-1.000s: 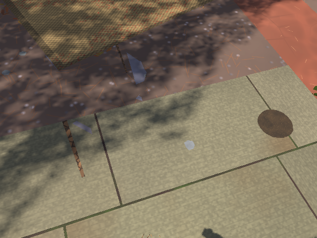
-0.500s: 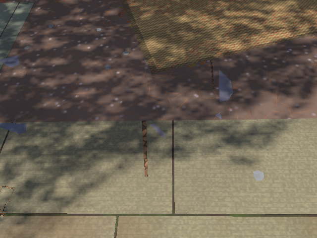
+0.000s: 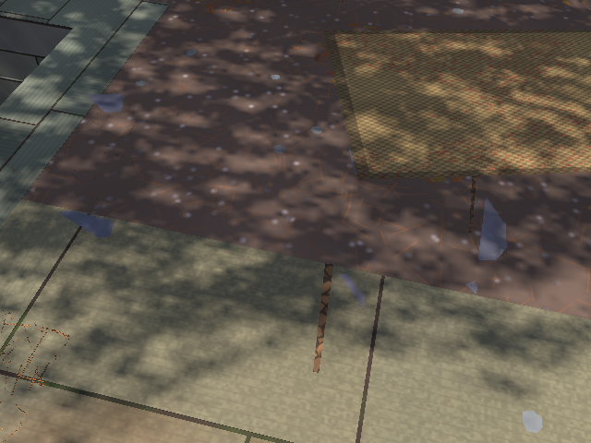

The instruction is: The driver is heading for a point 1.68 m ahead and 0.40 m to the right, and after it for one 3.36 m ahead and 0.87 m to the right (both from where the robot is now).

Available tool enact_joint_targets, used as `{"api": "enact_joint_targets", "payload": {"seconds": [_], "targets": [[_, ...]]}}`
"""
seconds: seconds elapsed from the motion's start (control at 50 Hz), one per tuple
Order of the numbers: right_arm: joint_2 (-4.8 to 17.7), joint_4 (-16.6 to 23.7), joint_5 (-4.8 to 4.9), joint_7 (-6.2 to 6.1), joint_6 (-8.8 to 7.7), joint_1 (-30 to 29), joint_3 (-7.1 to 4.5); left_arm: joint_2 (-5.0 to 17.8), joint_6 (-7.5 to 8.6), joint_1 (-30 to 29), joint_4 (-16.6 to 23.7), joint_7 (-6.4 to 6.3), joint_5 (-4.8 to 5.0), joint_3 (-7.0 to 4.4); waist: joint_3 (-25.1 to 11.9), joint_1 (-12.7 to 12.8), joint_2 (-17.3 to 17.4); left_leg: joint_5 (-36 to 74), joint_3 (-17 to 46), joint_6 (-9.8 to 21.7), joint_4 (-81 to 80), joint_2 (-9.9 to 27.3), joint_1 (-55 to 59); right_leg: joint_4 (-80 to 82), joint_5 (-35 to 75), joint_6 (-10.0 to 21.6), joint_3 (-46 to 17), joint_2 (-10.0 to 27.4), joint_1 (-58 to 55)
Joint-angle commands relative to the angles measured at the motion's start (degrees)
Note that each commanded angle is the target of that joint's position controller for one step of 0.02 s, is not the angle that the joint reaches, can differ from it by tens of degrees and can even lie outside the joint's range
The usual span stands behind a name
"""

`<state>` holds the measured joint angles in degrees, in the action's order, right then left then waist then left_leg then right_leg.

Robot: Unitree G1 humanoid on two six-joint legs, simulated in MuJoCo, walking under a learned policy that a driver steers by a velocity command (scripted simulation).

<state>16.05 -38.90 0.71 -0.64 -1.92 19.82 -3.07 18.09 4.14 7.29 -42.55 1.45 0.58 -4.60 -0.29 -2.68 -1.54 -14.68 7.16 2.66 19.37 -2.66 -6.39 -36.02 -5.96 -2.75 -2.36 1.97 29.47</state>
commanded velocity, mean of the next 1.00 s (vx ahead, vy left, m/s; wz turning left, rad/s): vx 0.47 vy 0.00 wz -0.02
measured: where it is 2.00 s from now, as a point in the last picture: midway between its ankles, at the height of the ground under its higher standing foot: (344, 236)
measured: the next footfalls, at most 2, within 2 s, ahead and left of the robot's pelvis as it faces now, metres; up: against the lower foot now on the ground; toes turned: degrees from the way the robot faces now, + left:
right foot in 0.14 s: +0.17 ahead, -0.14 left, +0.00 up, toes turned +2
left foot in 0.64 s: +0.50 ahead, +0.10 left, +0.00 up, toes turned +3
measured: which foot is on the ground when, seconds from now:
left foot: down 0.00-0.16, up 0.18-0.62, down 0.64-1.00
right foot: up 0.00-0.12, down 0.14-0.66, up 0.68-1.00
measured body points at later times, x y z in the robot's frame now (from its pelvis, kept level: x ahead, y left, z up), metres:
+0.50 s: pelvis +0.23 -0.04 +0.00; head +0.26 -0.05 +0.44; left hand +0.21 +0.24 -0.13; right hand +0.45 -0.27 -0.09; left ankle +0.41 +0.13 -0.70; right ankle +0.13 -0.14 -0.75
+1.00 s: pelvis +0.52 +0.01 +0.00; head +0.54 +0.00 +0.44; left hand +0.70 +0.26 -0.11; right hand +0.55 -0.28 -0.13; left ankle +0.46 +0.10 -0.75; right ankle +0.69 -0.17 -0.69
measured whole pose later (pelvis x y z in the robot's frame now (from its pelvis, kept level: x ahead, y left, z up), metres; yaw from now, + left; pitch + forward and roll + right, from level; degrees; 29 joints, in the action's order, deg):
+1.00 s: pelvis +0.52 +0.01 +0.00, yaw -5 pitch +0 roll +3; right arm 15.7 -47.2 -0.7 0.6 -5.8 17.9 -3.4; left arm 17.0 2.6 9.8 -43.3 1.1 1.1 -2.7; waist 1.7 -3.4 -2.6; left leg -13.1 -9.0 2.7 11.7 -3.5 0.7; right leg -43.7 3.3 -0.4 -3.8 6.2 39.9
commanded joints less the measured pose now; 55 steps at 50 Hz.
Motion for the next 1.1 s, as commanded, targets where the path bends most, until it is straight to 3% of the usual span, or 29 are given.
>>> {"api": "enact_joint_targets", "payload": {"seconds": [0.02, 0.08, 0.12, 0.14, 0.16, 0.18, 0.2, 0.24, 0.28, 0.34, 0.44, 0.52, 0.58, 0.6, 0.62, 0.64, 0.66, 0.68, 0.7, 0.72, 0.74, 0.76, 0.8, 0.84, 0.88, 0.94, 0.98, 1.04, 1.1], "targets": [[11.1, 2.1, 0.42, 0.18, -0.97, 0.8, -3.13, 4.1, 1.78, -8.5, 6.2, 0.63, 0.58, -0.15, 3.6, -1.9, 9.0, -4.5, 12.3, 9.8, -7.4, 14.6, -2.5, 3.8, -0.5, 1.0, 0.6, -0.3, 0.4], [10.7, 1.3, 0.43, 0.52, -0.69, 0.8, -2.90, 5.2, 2.46, -5.8, 5.9, 0.91, 0.75, -0.30, 3.6, -0.1, 9.4, -1.7, 13.6, 9.1, -4.9, 15.3, -1.9, 6.9, -2.6, 3.4, 1.6, -0.6, -4.7], [8.7, 1.2, 0.14, 0.48, -0.44, 0.4, -2.13, 6.4, 2.68, 1.5, 3.7, 0.39, 0.32, -1.07, 0.6, 3.8, 8.6, 6.0, 11.5, 7.0, 1.9, 12.2, -4.3, 9.7, -2.6, 5.4, 2.6, -1.6, -16.2], [5.9, 1.9, -0.44, 0.44, -0.55, -0.4, -1.08, 8.9, 2.90, 9.3, 2.5, -0.08, -0.21, -1.82, -4.9, 7.4, 4.3, 8.2, 7.3, 4.5, 15.0, 8.3, -8.8, 10.6, -4.3, 8.3, -4.2, 4.3, -27.2], [3.1, 4.1, 0.42, -0.07, -1.37, 2.4, -0.21, 15.3, 2.58, 16.0, 0.9, -0.01, -1.08, -3.49, -11.1, 7.4, -12.3, -3.1, -1.5, -0.3, 35.4, -0.2, -26.0, 16.1, -16.0, 16.4, -26.4, 15.5, -42.7], [6.7, 4.3, 0.74, -0.46, -2.00, 1.0, -0.92, 11.7, 2.58, 18.1, 0.0, 0.69, -0.21, -2.60, -9.6, 8.6, -13.3, -17.9, 1.4, -1.6, 45.9, -0.9, -35.8, 22.4, -27.0, 19.1, -39.5, 19.3, -43.8], [9.3, 4.1, 1.52, -0.15, -2.33, -1.3, -1.78, 8.4, 2.44, 15.2, 0.1, 0.58, 0.15, -1.37, -3.5, 7.6, -8.6, -14.3, 2.7, -0.8, 50.4, 2.3, -40.2, 22.6, -29.6, 17.6, -34.7, 18.8, -39.7], [8.1, 4.1, 0.53, 0.42, -2.65, -4.8, -1.44, 5.5, 1.81, 10.5, 1.2, 0.17, -0.50, -0.27, 1.5, 5.8, -3.4, -5.8, -0.8, -0.5, 48.0, 6.4, -40.1, 24.0, -20.4, 16.0, -24.2, 14.5, -31.9], [6.5, 3.7, 0.02, 0.87, -2.53, -4.9, -1.40, 4.4, 1.81, 8.4, 1.6, -0.13, -1.07, 0.38, 2.2, 4.1, -4.4, -0.7, -1.8, -1.1, 44.2, 8.5, -35.7, 26.3, -11.3, 15.0, -17.6, 11.4, -26.5], [4.6, 4.1, -0.40, 0.93, -2.09, -6.6, -0.86, 5.4, 2.16, 9.3, 0.6, -0.51, -0.34, 0.25, 2.7, 3.7, -3.3, 4.0, -3.8, -3.1, 38.8, 8.9, -36.0, 28.4, -0.5, 16.0, -11.4, 10.1, -24.4], [1.9, 6.2, -0.29, 1.68, -3.18, -16.1, 0.44, 7.2, 1.35, 12.7, -1.6, -1.18, 0.32, 0.12, 4.0, 6.8, -2.3, 17.6, -6.8, -4.0, 19.3, 7.1, -30.8, 28.7, 8.8, 14.0, -3.1, 7.4, -23.3], [2.5, 7.9, 0.47, 3.04, -3.75, -21.7, 0.35, 8.0, 0.32, 16.8, -4.0, -1.41, 0.82, 0.01, 5.6, 8.0, -2.2, 19.5, -6.8, -2.4, 11.9, 5.6, -29.4, 27.4, 10.3, 13.5, -3.6, 10.5, -28.4], [4.5, 8.0, 0.33, 3.63, -3.89, -20.5, -0.44, 9.2, -0.66, 16.8, -4.7, -1.77, 0.86, -0.46, 3.7, 5.4, -3.1, 13.4, -7.3, 0.3, 9.5, 3.9, -25.6, 22.0, 22.7, 11.9, -3.3, 12.3, -34.1], [5.9, 7.2, 0.17, 3.45, -3.79, -17.0, -1.14, 10.0, -0.96, 16.3, -4.7, -1.93, 0.76, -0.69, 0.9, 3.1, -4.0, 11.4, -8.6, 1.5, 9.4, 2.3, -20.1, 17.2, 32.7, 11.3, -2.6, 11.8, -34.9], [8.1, 4.9, 0.11, 2.97, -3.61, -9.0, -2.37, 9.7, -1.39, 15.4, -4.5, -2.08, 0.58, -0.49, -4.3, -1.5, -3.5, 12.4, -10.1, 3.3, 7.8, 0.9, -9.0, 7.6, 39.6, 10.0, -0.5, 9.7, -33.1], [10.7, 2.7, -0.22, 2.24, -3.24, 0.9, -3.37, 8.0, -1.39, 15.2, -3.4, -2.27, -0.30, 0.38, -11.9, -5.7, -1.7, 13.5, -4.6, 6.1, 10.6, 6.6, 8.6, -6.4, 30.5, 8.3, 0.6, 7.5, -23.0], [17.1, 1.7, -1.35, 2.05, -3.11, 6.0, -4.67, 0.3, -0.36, 22.8, -1.7, -1.76, -0.77, 2.77, -21.5, -2.6, 13.1, 4.3, 23.0, 15.7, 9.3, 22.8, 31.9, -30.5, -3.2, 4.1, 2.3, -2.5, 0.9], [11.9, 1.2, -0.54, 2.13, -2.90, 7.3, -3.43, 3.2, 0.97, 21.3, -2.9, -1.29, 0.06, 2.41, -25.5, -4.1, 14.6, -2.6, 36.8, 17.2, 0.5, 25.3, 32.6, -37.9, -26.5, 4.2, -5.4, -4.6, 8.2], [9.2, 1.3, -0.36, 1.92, -2.80, 2.7, -2.39, 7.6, 1.55, 15.2, -1.2, -0.88, 2.04, 1.03, -14.2, -3.9, 10.7, -4.4, 27.3, 13.9, -1.0, 23.6, 24.4, -40.6, -23.8, 4.7, -5.4, -1.0, 13.3], [7.9, 1.6, -0.38, 1.78, -2.75, -1.3, -1.94, 7.5, 1.77, 11.2, -0.1, -0.89, 2.32, 1.15, -7.8, -2.4, 6.5, -0.7, 19.1, 12.0, -2.5, 21.4, 15.2, -38.1, -18.5, 4.9, -3.6, 1.9, 12.7], [6.3, 1.3, -0.71, 1.95, -2.90, -4.3, -1.44, 6.7, 1.51, 9.4, 0.1, -1.01, 1.50, 1.07, -3.3, -0.5, 4.2, 3.6, 13.5, 10.9, -4.7, 19.0, 7.5, -34.4, -14.9, 4.5, -2.8, 3.7, 11.0], [5.0, 1.3, -1.25, 2.04, -3.42, -6.4, -1.10, 6.2, 0.74, 10.5, -0.3, -1.09, 1.13, 0.76, -1.5, 1.6, 5.7, 6.5, 9.1, 10.0, -7.0, 17.1, 2.1, -32.0, -12.0, 4.1, -3.3, 5.5, 7.6], [4.8, 0.2, -1.29, 2.19, -4.51, -7.9, -1.34, 3.6, -0.92, 13.4, -1.6, -1.28, 1.14, 1.11, -0.7, 3.6, 6.8, 9.7, 3.9, 10.3, -10.6, 16.1, -3.6, -30.7, -9.4, 2.9, -3.3, 6.0, 3.4], [5.7, -1.2, -1.49, 2.05, -5.31, -8.1, -1.73, 2.9, -1.83, 11.9, -0.9, -1.66, 0.99, 1.10, 1.6, 4.0, 6.0, 13.1, -0.7, 10.3, -12.7, 16.1, -5.7, -28.0, -6.0, 1.9, -4.1, 6.1, 5.5], [6.3, -2.5, -1.75, 1.64, -5.48, -7.3, -1.97, 2.7, -1.78, 8.9, 0.2, -1.73, 0.69, 1.01, 2.8, 3.3, 5.0, 16.4, -4.7, 9.8, -13.2, 15.6, -4.3, -22.6, 0.3, 1.4, -5.0, 5.8, 8.6], [7.3, -3.3, -1.51, 1.07, -5.22, -7.2, -2.02, 1.7, -0.98, 4.0, 1.6, -0.67, 0.54, 1.38, 3.7, 1.7, 4.3, 18.6, -11.0, 7.8, -13.5, 13.6, -3.0, -10.4, 10.7, 1.9, -2.1, 4.6, 6.8], [8.5, -4.5, -1.18, 0.75, -4.86, -5.1, -2.27, 0.6, -0.77, -0.5, 3.2, 0.12, 0.45, 1.91, 4.8, -0.4, 3.3, 18.5, -12.6, 7.5, -13.8, 14.7, -0.5, -5.1, 13.3, 2.5, 0.1, 4.2, 6.6], [9.6, -6.3, -0.39, 0.52, -3.46, -2.1, -2.73, 0.8, -0.82, -5.0, 6.1, 1.16, 0.54, 2.01, 6.1, -2.0, 2.6, 21.0, -13.8, 6.9, -11.4, 17.3, 7.7, -0.5, 10.2, 4.1, 1.3, 3.7, 10.4], [11.1, -6.8, 0.25, 0.02, -1.72, -2.2, -3.28, 2.0, -1.01, -5.6, 8.4, 2.17, 0.47, 1.42, 4.8, -0.6, 4.0, 36.0, -15.5, 5.3, -4.8, 18.8, 13.6, 1.3, 1.6, 6.6, 4.6, 1.4, 9.2]]}}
